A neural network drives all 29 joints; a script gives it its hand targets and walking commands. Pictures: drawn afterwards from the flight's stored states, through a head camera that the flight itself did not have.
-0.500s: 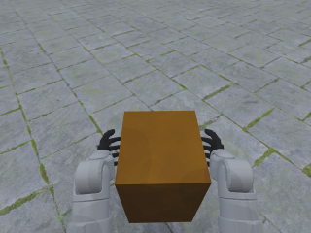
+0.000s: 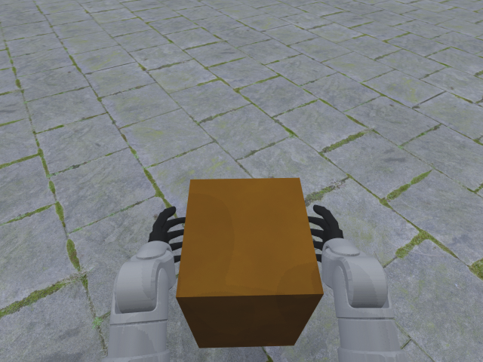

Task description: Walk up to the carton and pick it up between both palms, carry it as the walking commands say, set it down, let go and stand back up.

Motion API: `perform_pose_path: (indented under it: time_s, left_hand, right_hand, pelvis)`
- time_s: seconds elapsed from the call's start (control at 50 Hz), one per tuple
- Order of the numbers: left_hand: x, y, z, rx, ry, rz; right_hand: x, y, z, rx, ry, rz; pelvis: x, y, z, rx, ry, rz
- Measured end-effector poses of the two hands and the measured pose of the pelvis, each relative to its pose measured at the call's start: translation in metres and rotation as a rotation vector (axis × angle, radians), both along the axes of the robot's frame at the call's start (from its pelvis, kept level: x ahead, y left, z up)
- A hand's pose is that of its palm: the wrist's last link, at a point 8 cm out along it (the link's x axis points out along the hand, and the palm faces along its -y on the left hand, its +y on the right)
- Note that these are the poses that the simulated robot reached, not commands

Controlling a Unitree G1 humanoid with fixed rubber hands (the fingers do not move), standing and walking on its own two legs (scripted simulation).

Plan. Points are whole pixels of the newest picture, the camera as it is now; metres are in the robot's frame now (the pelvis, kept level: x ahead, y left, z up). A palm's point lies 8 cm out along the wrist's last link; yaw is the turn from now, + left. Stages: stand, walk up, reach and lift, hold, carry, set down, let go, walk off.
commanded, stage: carry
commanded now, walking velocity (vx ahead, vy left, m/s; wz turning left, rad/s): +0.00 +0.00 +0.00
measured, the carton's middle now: (245, 268) +0.29 +0.00 -0.01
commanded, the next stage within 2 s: none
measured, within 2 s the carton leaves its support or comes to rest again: neither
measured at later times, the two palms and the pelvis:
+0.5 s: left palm (167, 241) +0.30 +0.14 +0.06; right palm (330, 242) +0.30 -0.14 +0.06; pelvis +0.02 +0.00 +0.01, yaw +0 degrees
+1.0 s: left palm (265, 225) +0.33 -0.03 +0.07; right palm (437, 259) +0.26 -0.29 +0.07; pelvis +0.02 -0.09 +0.00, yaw -12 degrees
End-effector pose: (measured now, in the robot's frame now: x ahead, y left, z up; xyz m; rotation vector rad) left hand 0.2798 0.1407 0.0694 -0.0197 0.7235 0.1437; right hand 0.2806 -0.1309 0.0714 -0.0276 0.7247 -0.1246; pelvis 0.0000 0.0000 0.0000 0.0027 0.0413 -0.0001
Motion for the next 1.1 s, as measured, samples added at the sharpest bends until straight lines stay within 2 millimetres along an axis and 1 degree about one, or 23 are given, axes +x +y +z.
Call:
perform_pose_path:
  time_s: [0.06, 0.18, 0.24, 0.54, 0.56, 0.62, 0.66, 0.72, 0.76, 0.82, 0.88, 0.94, 0.98, 1.04, 1.1]
  left_hand:
    - [0.005, 0.0, -0.005, 0.015, 0.005, -0.017]
    - [0.008, -0.001, 0.002, 0.018, -0.031, -0.012]
    - [0.011, -0.001, 0.003, 0.024, -0.031, -0.013]
    - [0.026, -0.006, -0.009, 0.037, -0.027, -0.032]
    - [0.027, -0.006, -0.008, 0.033, -0.031, -0.03]
    - [0.025, -0.008, 0.007, -0.003, -0.063, -0.01]
    - [0.027, -0.013, 0.015, -0.011, -0.07, -0.012]
    - [0.031, -0.027, 0.021, -0.008, -0.046, -0.032]
    - [0.035, -0.042, 0.022, -0.009, -0.021, -0.05]
    - [0.041, -0.071, 0.021, -0.008, 0.001, -0.085]
    - [0.048, -0.108, 0.016, -0.006, -0.006, -0.125]
    - [0.05, -0.142, 0.007, -0.011, 0.017, -0.181]
    - [0.049, -0.161, 0.002, -0.01, 0.035, -0.22]
    - [0.047, -0.183, -0.001, -0.014, 0.038, -0.262]
    - [0.047, -0.2, -0.001, -0.026, 0.024, -0.288]
  right_hand:
    - [0.005, 0.0, -0.004, -0.018, 0.005, 0.007]
    - [0.007, 0.0, 0.002, -0.009, -0.031, 0.004]
    - [0.01, -0.001, 0.0, -0.006, -0.032, 0.004]
    - [0.022, -0.006, -0.012, -0.01, -0.028, 0.0]
    - [0.023, -0.006, -0.011, -0.007, -0.031, -0.003]
    - [0.02, -0.008, 0.005, 0.012, -0.062, -0.022]
    - [0.02, -0.013, 0.013, 0.015, -0.07, -0.031]
    - [0.019, -0.027, 0.018, 0.019, -0.047, -0.053]
    - [0.017, -0.041, 0.019, 0.019, -0.021, -0.073]
    - [0.013, -0.07, 0.017, 0.025, 0.001, -0.114]
    - [0.008, -0.105, 0.01, 0.035, -0.006, -0.162]
    - [-0.005, -0.136, 0.003, 0.033, 0.014, -0.221]
    - [-0.015, -0.153, 0.0, 0.032, 0.031, -0.257]
    - [-0.027, -0.173, -0.001, 0.03, 0.033, -0.301]
    - [-0.035, -0.187, 0.001, 0.022, 0.017, -0.329]
  pelvis:
    - [0.001, 0.001, 0.004, -0.006, -0.006, -0.002]
    - [0.003, 0.001, 0.005, -0.004, -0.007, 0.002]
    - [0.005, 0.001, 0.006, -0.005, -0.005, 0.002]
    - [0.018, -0.001, 0.007, -0.005, 0.002, -0.002]
    - [0.019, -0.001, 0.006, -0.004, 0.003, -0.004]
    - [0.021, -0.003, 0.004, 0.002, 0.011, -0.023]
    - [0.023, -0.006, 0.002, 0.003, 0.021, -0.04]
    - [0.027, -0.015, 0.002, -0.015, 0.032, -0.077]
    - [0.028, -0.024, 0.004, -0.029, 0.036, -0.101]
    - [0.028, -0.043, 0.003, -0.042, 0.038, -0.134]
    - [0.025, -0.065, -0.006, -0.041, 0.039, -0.167]
    - [0.02, -0.081, -0.007, -0.014, 0.048, -0.189]
    - [0.017, -0.089, -0.005, -0.004, 0.05, -0.201]
    - [0.012, -0.099, -0.005, 0.002, 0.054, -0.228]
    - [0.008, -0.107, -0.005, 0.002, 0.059, -0.258]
